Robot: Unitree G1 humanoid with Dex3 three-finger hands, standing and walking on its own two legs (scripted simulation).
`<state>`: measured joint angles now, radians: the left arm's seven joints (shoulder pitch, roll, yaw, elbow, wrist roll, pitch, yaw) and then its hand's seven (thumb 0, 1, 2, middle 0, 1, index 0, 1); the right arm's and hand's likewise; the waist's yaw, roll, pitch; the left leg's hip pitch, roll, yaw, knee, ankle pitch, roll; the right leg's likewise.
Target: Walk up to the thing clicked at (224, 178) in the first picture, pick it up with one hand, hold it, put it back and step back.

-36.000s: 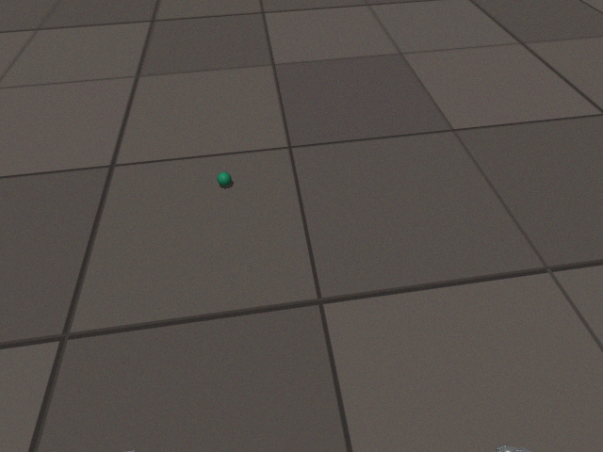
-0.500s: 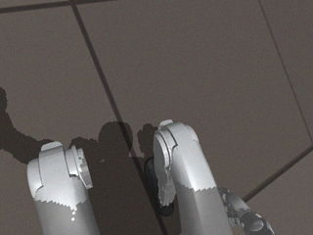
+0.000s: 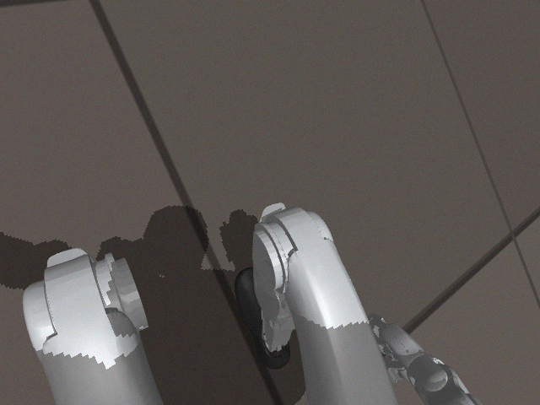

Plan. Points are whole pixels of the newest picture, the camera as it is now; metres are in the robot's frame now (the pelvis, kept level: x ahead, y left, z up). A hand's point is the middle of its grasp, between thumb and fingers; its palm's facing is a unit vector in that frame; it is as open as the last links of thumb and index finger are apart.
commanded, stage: rest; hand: left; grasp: from above
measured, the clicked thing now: out of the picture +0.42 +0.41 -0.26
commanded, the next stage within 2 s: open in 0.38 s
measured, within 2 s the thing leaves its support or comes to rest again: rests again in 0.06 s
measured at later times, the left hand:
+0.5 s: hand out of the picture +0.41 +0.39 -0.23, palm faces -0.44 -0.17 -0.88, open 6.7 cm
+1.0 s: hand out of the picture +0.41 +0.40 -0.23, palm faces -0.44 -0.17 -0.88, open 12.8 cm
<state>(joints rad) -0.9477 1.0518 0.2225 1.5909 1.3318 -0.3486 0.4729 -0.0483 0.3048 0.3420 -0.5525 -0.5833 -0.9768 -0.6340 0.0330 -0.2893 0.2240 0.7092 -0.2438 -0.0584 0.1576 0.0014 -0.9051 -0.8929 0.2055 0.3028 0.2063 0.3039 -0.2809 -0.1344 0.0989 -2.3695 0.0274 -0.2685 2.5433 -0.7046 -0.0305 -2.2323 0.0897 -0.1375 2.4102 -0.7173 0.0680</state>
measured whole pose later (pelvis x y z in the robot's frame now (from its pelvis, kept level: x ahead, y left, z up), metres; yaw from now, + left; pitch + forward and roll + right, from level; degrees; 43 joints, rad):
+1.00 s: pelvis -0.01 +0.01 +0.00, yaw -2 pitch +26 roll -15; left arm -0.97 1.11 0.16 1.63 1.30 -0.32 0.50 0.00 -0.29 0.80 -0.22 -0.93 -0.26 -0.89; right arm 0.02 -0.31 0.29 0.68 -0.26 -0.12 0.17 0.00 -0.90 -0.90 0.21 0.30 0.21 0.30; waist -0.30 -0.16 0.13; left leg -2.36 0.03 -0.29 2.56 -0.70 -0.01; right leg -2.20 0.10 -0.16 2.40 -0.70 0.07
